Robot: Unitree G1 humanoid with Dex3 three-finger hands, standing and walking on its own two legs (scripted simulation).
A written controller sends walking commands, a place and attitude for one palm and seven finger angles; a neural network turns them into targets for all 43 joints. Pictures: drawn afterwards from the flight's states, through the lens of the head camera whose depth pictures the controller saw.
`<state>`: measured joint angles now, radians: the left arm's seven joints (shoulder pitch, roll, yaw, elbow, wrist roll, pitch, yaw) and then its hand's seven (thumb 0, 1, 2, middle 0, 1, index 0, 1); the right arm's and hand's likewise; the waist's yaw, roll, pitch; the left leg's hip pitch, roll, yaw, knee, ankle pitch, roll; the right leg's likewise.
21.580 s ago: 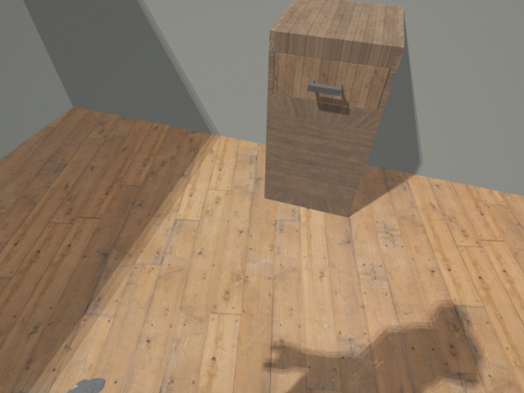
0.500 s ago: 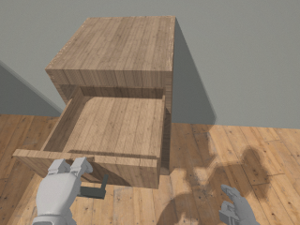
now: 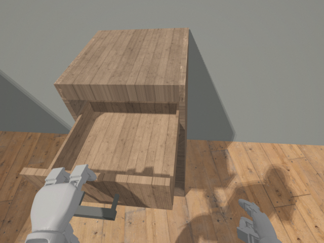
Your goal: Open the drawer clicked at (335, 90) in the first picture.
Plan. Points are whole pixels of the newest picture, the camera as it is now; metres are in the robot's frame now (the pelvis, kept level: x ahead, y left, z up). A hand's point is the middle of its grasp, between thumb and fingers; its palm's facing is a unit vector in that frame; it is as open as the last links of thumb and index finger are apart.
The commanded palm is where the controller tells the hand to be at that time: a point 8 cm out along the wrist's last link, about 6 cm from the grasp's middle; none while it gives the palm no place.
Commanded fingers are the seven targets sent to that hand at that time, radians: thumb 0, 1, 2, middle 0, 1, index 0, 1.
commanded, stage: lift the hand off the handle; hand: left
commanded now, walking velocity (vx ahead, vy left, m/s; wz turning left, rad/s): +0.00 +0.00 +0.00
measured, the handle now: (96, 204) +0.23 +0.22 -0.04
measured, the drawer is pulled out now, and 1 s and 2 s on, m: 0.30 0.30 0.30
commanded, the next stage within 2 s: draw the hand back to the body in 0.72 s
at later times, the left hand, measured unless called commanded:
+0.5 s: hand (68, 198) +0.19 +0.22 +0.09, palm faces +0.07 -0.14 -0.99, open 13.9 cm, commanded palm +0.16 +0.21 +0.15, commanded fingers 0.00 -0.50 0.30 -0.30 -1.20 -0.30 -1.20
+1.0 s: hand (59, 195) +0.18 +0.22 +0.11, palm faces +0.09 -0.13 -0.99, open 13.9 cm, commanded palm +0.15 +0.22 +0.17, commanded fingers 0.00 -0.50 0.30 -0.30 -1.20 -0.30 -1.20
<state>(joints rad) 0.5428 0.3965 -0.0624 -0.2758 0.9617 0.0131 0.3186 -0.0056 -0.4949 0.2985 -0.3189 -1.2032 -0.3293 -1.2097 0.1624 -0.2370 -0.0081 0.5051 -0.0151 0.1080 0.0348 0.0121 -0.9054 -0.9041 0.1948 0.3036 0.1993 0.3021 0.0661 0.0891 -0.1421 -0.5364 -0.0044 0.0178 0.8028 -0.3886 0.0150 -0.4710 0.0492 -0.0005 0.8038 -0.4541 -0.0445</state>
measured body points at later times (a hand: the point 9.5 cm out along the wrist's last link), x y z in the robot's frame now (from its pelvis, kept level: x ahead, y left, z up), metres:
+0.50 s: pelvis +0.00 +0.01 +0.01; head +0.00 -0.04 +0.46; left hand +0.18 +0.22 +0.14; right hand +0.22 -0.20 -0.07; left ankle +0.01 +0.11 -0.71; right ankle -0.03 -0.09 -0.71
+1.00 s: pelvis +0.01 +0.01 +0.02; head +0.00 -0.03 +0.46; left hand +0.17 +0.23 +0.17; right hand +0.23 -0.19 -0.07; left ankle +0.01 +0.11 -0.71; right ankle -0.03 -0.09 -0.71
